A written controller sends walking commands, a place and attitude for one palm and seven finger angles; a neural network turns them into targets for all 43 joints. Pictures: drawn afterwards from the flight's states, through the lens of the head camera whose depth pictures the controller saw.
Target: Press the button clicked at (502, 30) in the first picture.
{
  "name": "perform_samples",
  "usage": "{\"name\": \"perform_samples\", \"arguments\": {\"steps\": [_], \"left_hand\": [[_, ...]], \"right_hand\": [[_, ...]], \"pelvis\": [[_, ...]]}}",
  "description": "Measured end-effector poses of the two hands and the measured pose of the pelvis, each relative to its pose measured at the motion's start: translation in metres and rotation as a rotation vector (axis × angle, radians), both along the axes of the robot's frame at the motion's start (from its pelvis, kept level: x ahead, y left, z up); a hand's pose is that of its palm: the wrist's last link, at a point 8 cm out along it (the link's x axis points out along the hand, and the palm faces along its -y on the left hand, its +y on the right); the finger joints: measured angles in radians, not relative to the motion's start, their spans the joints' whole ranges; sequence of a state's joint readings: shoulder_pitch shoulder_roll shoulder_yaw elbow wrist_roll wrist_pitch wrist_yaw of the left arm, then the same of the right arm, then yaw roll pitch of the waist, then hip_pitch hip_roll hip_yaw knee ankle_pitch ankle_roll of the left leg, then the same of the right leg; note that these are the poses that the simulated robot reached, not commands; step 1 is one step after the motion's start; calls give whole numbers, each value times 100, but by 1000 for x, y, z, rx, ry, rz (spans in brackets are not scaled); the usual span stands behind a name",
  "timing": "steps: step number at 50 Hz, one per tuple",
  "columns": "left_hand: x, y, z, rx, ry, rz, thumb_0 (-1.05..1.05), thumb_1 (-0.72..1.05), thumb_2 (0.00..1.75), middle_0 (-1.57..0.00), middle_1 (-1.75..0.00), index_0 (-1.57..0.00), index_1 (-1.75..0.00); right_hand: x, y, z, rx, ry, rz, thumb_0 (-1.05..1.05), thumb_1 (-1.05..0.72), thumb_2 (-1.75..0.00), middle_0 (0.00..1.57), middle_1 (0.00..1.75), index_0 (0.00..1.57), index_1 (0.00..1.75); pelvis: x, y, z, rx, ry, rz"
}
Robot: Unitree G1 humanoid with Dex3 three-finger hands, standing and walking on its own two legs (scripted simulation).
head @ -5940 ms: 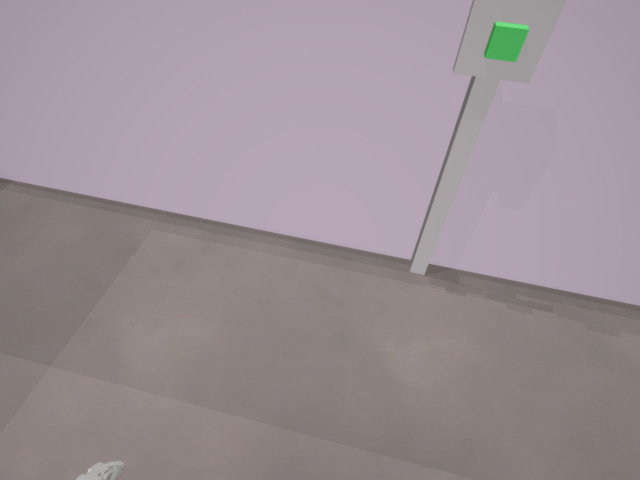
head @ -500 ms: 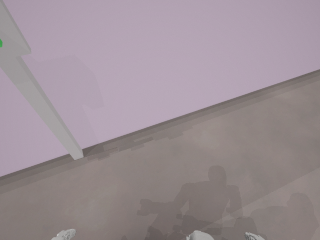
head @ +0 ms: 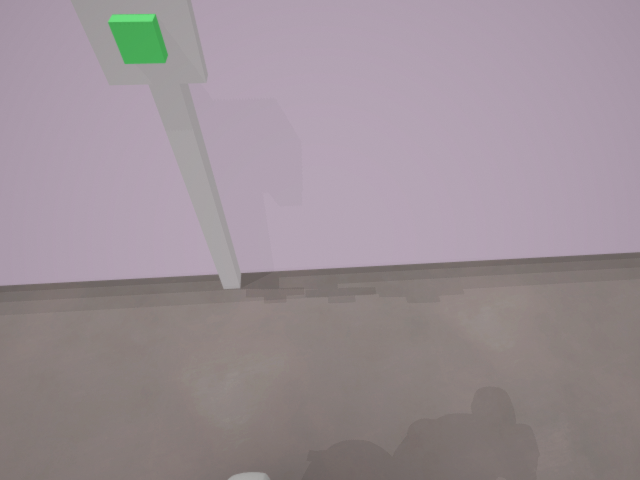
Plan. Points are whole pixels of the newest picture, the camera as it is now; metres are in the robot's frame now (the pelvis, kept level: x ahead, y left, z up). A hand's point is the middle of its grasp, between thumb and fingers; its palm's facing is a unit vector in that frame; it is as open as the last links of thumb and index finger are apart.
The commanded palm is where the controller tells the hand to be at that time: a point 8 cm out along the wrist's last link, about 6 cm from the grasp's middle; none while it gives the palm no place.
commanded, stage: turn to face it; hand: left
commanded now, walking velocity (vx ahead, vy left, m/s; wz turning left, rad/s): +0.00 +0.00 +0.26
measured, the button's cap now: (140, 38) +0.73 +0.37 +0.15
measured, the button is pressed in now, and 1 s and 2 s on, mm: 0 0 0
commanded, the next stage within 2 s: take the last steps up to it in 0.12 s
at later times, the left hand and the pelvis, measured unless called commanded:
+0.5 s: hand out of the picture +0.05 +0.18 -0.15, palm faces +0.14 -0.96 -0.23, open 7.3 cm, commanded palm none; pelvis +0.02 -0.01 +0.00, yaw +6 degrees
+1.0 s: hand out of the picture -0.01 +0.19 -0.18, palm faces +0.27 -0.96 -0.11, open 7.3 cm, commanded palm none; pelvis +0.14 +0.08 -0.01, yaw +9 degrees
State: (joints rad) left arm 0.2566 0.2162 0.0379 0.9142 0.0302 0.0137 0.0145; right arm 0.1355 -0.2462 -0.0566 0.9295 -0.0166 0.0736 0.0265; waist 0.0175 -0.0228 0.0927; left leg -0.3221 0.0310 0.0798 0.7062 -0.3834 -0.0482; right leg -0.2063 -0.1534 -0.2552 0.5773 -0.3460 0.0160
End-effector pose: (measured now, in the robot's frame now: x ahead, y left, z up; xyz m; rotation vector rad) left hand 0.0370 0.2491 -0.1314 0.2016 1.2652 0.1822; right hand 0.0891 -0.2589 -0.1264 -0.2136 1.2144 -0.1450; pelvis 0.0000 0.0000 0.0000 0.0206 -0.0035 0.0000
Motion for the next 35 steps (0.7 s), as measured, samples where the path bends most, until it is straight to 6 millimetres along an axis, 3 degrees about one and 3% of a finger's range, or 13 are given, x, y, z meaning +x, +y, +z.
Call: {"name": "perform_samples", "arguments": {"steps": [3, 6, 13, 21, 24, 28, 35], "left_hand": [[-22, 21, -18, -9, 52, 57, 0, 91, 90, -20, -30, -21, -30], [-34, 33, -18, -6, 96, 87, 1, 91, 90, -20, -30, -20, -30], [-26, 34, -4, -15, 41, 108, 1, 91, 90, -19, -29, -20, -30], [-1, 2, 7, -16, -50, 70, 1, 91, 90, -19, -29, -20, -30], [-1, -15, 7, -10, -85, 83, 0, 91, 90, -19, -29, -20, -30], [-26, -34, 13, -26, -44, 150, 0, 91, 90, -20, -30, -20, -30], [-76, -60, 13, -91, 158, 238, 0, 91, 90, -20, -30, -20, -30]], "right_hand": [[20, 16, 1, -27, -50, 50, 1, -91, -90, 20, 30, 20, 30], [28, 30, 10, -36, -78, 74, 1, -91, -90, 20, 30, 20, 30], [21, 48, 14, -9, -64, 91, 1, -90, -90, 20, 30, 20, 30], [-13, 37, -12, 65, 0, 47, 1, -90, -90, 20, 30, 20, 30], [-27, 27, -27, 84, 59, 39, 1, -90, -90, 20, 30, 20, 30], [-30, 19, -21, 95, 131, 50, 1, -91, -90, 20, 30, 20, 30], [-5, 22, -11, 83, 163, 57, 1, -91, -90, 20, 30, 20, 30]], "pelvis": [[2, 12, -10, -12, 1, 20], [1, 18, -6, -19, -6, 25], [0, 22, 6, -30, -16, 59], [6, 4, 2, -6, -26, 77], [13, -5, -3, -6, -36, 100], [28, -9, 8, 7, -38, 111], [56, -2, 16, 2, -29, 144]]}}
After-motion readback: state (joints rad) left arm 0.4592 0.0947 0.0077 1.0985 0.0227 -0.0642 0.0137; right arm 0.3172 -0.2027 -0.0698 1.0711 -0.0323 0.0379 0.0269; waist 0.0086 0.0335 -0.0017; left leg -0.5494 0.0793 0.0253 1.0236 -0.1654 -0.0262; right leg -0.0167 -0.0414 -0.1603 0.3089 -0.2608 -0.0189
